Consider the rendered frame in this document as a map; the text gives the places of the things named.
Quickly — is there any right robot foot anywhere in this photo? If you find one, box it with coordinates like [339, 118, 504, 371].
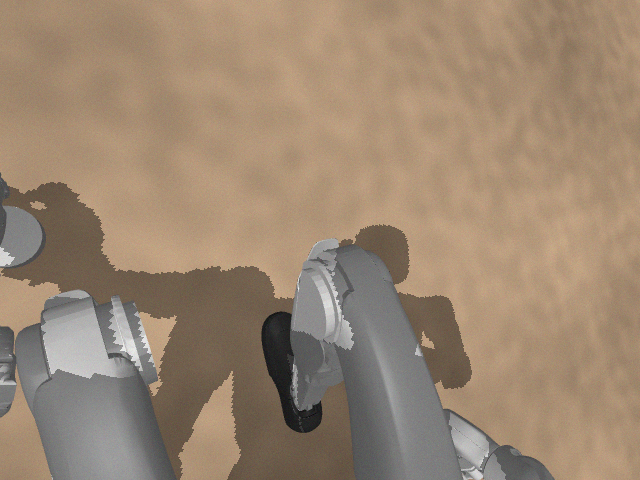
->
[261, 312, 322, 433]

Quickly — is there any right robot hand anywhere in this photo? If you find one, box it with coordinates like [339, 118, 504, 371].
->
[443, 409, 500, 480]

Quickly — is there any right robot arm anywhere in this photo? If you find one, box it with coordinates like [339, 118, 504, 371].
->
[483, 445, 555, 480]

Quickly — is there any tin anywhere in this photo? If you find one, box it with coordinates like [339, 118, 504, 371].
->
[0, 206, 46, 269]

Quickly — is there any left robot arm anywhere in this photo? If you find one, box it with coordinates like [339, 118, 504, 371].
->
[0, 327, 17, 417]

